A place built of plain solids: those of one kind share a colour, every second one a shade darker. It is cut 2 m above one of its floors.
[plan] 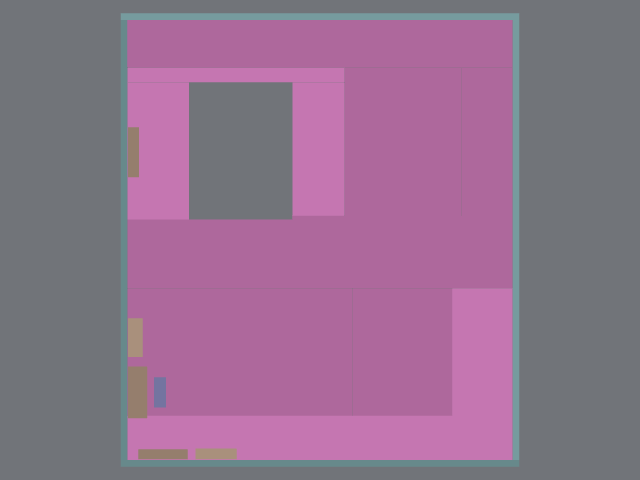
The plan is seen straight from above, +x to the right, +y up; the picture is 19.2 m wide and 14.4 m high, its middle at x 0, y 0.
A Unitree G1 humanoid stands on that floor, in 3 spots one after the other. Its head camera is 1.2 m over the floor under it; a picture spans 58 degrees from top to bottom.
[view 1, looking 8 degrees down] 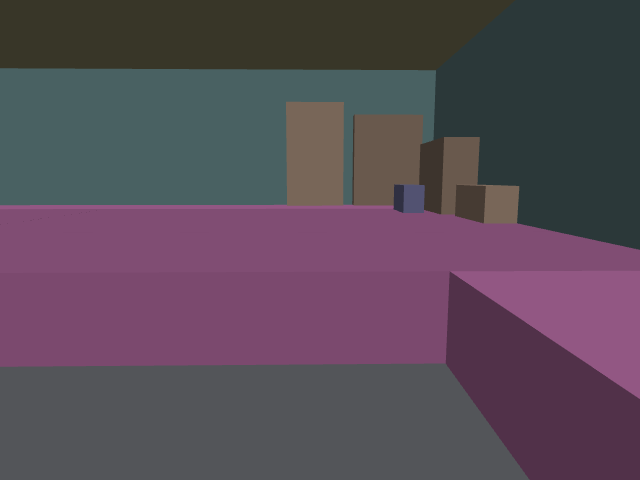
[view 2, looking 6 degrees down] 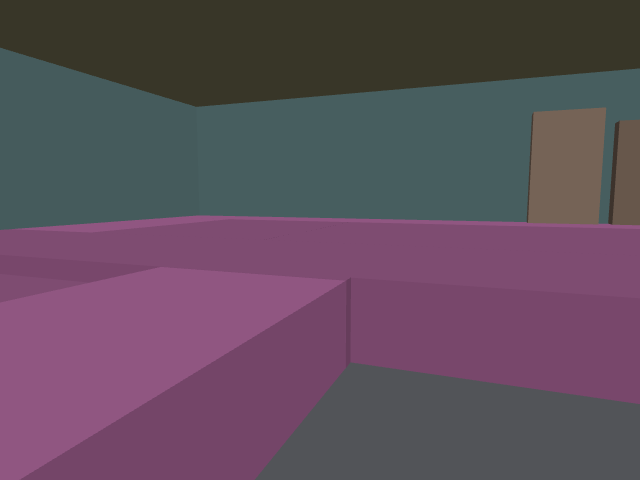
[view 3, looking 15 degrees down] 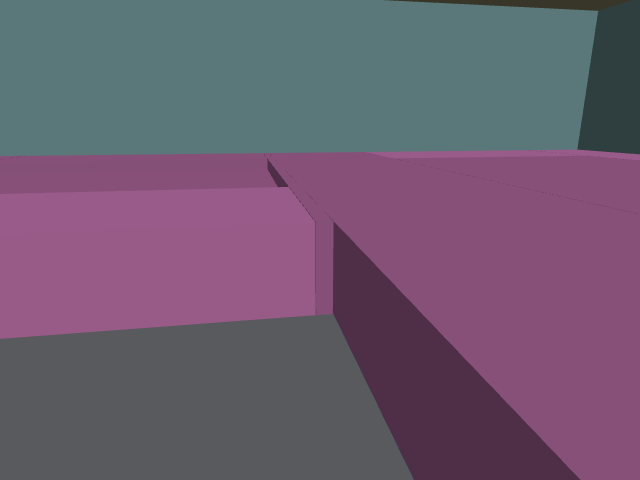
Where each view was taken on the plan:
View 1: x -3.06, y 3.30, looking -91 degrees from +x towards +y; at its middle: floor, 4.18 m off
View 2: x -1.70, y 3.49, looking -69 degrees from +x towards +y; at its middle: floor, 5.56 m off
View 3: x -3.38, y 1.15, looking -10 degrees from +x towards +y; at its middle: floor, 2.69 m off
